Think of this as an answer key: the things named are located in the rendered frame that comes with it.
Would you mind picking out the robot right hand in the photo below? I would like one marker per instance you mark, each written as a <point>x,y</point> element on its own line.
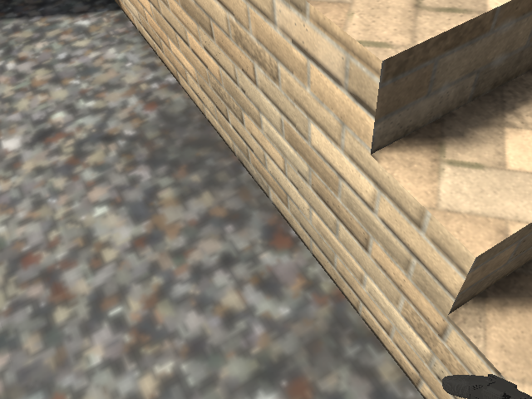
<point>480,387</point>

